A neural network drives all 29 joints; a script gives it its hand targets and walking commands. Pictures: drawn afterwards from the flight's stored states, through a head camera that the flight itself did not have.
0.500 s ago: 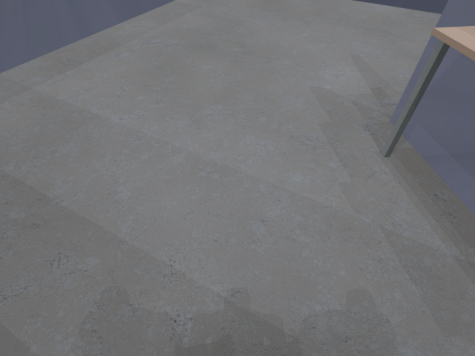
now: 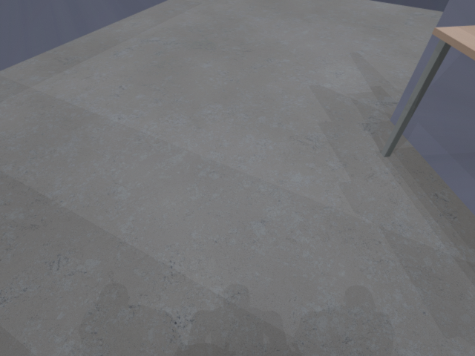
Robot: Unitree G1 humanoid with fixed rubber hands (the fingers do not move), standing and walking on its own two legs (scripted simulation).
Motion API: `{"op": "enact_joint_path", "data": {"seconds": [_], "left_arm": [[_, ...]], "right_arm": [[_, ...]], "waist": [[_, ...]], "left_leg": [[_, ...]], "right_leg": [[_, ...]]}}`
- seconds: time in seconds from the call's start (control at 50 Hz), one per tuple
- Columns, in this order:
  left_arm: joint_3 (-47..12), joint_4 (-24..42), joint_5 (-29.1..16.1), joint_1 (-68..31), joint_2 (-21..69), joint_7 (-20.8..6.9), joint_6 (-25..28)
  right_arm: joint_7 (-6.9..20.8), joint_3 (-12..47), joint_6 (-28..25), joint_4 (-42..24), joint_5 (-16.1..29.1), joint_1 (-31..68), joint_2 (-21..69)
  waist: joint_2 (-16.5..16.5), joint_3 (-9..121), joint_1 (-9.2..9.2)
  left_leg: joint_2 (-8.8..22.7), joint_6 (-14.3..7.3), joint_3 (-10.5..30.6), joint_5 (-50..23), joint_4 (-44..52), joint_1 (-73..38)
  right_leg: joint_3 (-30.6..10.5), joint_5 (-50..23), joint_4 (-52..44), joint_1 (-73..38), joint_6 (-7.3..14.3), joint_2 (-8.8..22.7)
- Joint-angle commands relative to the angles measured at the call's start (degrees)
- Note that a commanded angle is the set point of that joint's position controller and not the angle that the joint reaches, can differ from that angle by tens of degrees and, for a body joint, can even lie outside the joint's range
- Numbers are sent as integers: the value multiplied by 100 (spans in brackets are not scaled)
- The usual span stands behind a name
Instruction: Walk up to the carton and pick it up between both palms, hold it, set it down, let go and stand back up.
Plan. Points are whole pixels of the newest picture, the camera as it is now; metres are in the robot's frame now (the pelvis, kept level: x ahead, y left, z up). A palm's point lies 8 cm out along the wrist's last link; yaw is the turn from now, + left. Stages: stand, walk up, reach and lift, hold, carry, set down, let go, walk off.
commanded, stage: stand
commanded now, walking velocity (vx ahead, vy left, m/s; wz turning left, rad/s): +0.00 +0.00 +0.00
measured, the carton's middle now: out of the picture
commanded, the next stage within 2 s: walk up in 0.22 s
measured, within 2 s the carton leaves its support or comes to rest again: neither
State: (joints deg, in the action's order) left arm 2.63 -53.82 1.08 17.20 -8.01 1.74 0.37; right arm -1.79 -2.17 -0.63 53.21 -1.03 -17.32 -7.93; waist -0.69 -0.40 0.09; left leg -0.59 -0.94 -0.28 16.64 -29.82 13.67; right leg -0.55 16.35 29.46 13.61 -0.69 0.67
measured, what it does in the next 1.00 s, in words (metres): steps to the right, turning right: right foot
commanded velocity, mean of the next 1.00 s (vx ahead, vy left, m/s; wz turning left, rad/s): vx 0.00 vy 0.00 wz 0.00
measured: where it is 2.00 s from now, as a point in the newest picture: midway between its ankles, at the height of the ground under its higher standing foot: (357, 326)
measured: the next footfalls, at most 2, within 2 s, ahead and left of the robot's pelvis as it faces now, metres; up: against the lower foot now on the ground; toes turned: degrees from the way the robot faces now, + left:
right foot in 0.84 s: +0.14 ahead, -0.32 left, +0.00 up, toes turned -30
left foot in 1.38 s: +0.46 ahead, -0.31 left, +0.00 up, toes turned -37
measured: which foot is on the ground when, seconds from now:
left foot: down 0.00-0.86, up 0.88-1.00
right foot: down 0.00-0.44, up 0.46-0.82, down 0.84-1.00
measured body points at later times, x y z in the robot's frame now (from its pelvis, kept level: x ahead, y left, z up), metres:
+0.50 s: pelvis +0.00 +0.00 +0.00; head +0.01 +0.00 +0.45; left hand -0.01 +0.22 -0.16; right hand -0.01 -0.22 -0.15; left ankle -0.01 +0.11 -0.74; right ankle -0.02 -0.13 -0.71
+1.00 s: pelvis +0.09 -0.20 -0.02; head +0.10 -0.24 +0.43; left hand +0.25 +0.02 -0.13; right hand +0.05 -0.47 -0.16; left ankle +0.10 -0.01 -0.65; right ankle +0.10 -0.30 -0.74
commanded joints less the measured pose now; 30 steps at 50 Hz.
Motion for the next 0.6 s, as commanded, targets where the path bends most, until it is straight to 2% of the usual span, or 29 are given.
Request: {"op": "enact_joint_path", "data": {"seconds": [0.0, 0.04, 0.06, 0.1, 0.14, 0.18, 0.2, 0.22, 0.26, 0.28, 0.32, 0.36, 0.38, 0.4, 0.42, 0.44, 0.46, 0.48, 0.52, 0.54, 0.56, 0.58], "left_arm": [[105, 61, -3, 288, -464, 50, 78], [69, -45, -13, 338, -360, 51, 55], [87, -125, -27, 466, -415, 45, 67], [74, -235, 0, 411, -387, 71, 55], [48, -326, -10, 425, -304, 79, 33], [58, -421, -35, 450, -360, 73, 20], [66, -475, -25, 483, -409, 75, 24], [49, -497, -5, 456, -355, 85, 41], [39, -581, -23, 480, -343, 75, 34], [32, -652, 2, 527, -330, 65, 44], [31, -679, -19, 491, -323, 75, 50], [23, -783, -18, 489, -278, 91, 41], [36, -806, -16, 542, -336, 96, 25], [231, -201, 92, -38, -1371, -99, 0], [191, -25, 177, -366, -1152, -205, -91], [242, 166, 346, -603, -1161, -264, -184], [277, 256, 415, -632, -1103, -324, -231], [295, 276, 392, -543, -1079, -386, -239], [313, 210, 328, 4, -1009, -494, -232], [280, 233, 290, 73, -933, -544, -237], [252, 289, 255, -14, -885, -599, -261], [238, 373, 237, -134, -828, -639, -265]], "right_arm": [[-59, -139, -65, 4, -13, -303, -601], [-46, -101, -61, 104, -8, -371, -490], [-53, -109, -49, 159, 3, -286, -482], [-47, -95, -57, 248, 8, -315, -405], [-51, -73, -57, 328, 25, -341, -432], [-59, -91, -60, 426, 36, -381, -455], [-41, -75, -68, 466, 16, -302, -400], [-62, -75, -59, 540, 1, -388, -410], [-73, -42, -51, 607, 1, -307, -338], [-79, -73, -56, 639, 13, -367, -418], [-87, -45, -58, 707, 41, -433, -331], [-74, -27, -72, 778, 23, -357, -343], [-87, -25, -74, 822, 19, -413, -312], [-154, -509, -169, 241, -285, -494, -1373], [-237, -663, -191, 357, -344, -844, -1639], [-341, -594, -208, 363, -311, -789, -1508], [-375, -509, -252, 315, -253, -685, -1310], [-370, -454, -319, 282, -222, -461, -1160], [-351, -414, -438, 71, -245, 41, -1063], [-333, -428, -478, -2, -251, 113, -1074], [-314, -463, -493, -84, -270, 85, -1141], [-302, -458, -492, -80, -277, 28, -1156]], "waist": [[-54, -44, -18], [31, -66, -18], [174, -131, 33], [135, -155, 13], [-76, -334, 11], [164, -240, -12], [67, -257, 27], [76, -280, -15], [59, -369, 46], [24, -236, -10], [10, -138, -2], [4, -334, 10], [101, -285, -3], [493, -174, -315], [1127, -236, -443], [618, -620, -409], [327, -799, -365], [222, -883, -238], [556, -672, 74], [691, -610, 86], [866, -682, 15], [860, -745, -16]], "left_leg": [[458, -210, 429, -1196, 583, -144], [453, -188, 403, -1156, 593, -132], [439, -203, 396, -1135, 616, -113], [473, -229, 468, -1024, 713, 24], [449, -203, 421, -1078, 702, -53], [476, -232, 490, -879, 840, -98], [450, -210, 425, -997, 775, -179], [444, -210, 447, -1000, 787, -136], [483, -201, 452, -936, 817, -138], [457, -197, 427, -957, 815, -281], [451, -198, 418, -866, 883, -158], [477, -197, 439, -872, 901, -184], [486, -196, 410, -966, 883, -323], [1152, -669, 1065, 1086, 826, -2088], [2537, -1134, 2167, 1896, 1655, -2288], [3151, -1324, 2359, 1816, 1876, -1597], [3194, -1383, 2184, 1690, 1962, -1073], [2999, -1277, 1822, 1567, 1990, -851], [2550, -959, 788, 1308, 1927, -787], [2374, -906, 496, 1245, 1894, -732], [2330, -935, 234, 1323, 1940, -631], [2208, -897, -76, 1249, 1925, -574]], "right_leg": [[-264, -1144, -438, -56, 231, 286], [-285, -1016, -511, -76, 238, 304], [-286, -1037, -503, -79, 225, 300], [-287, -1028, -519, -223, 243, 326], [-297, -1038, -568, -70, 231, 334], [-301, -871, -626, -123, 221, 306], [-305, -937, -658, -123, 217, 341], [-327, -962, -659, -133, 234, 359], [-287, -929, -670, -119, 207, 319], [-330, -950, -695, -132, 215, 338], [-278, -953, -682, -299, 217, 356], [-285, -892, -725, -166, 200, 355], [-321, -898, -747, -123, 199, 374], [-486, 1274, 452, 2130, 152, -23], [-200, 1467, 2081, 2992, 13, 13], [-285, 1327, 2872, 3161, -169, 611], [-319, 1179, 3208, 3077, -250, 781], [-430, 881, 3322, 3019, -288, 904], [-494, 317, 3482, 2687, -356, 896], [-343, 141, 3396, 2604, -377, 855], [-231, 46, 3267, 2519, -394, 903], [-115, -153, 3088, 2501, -385, 880]]}}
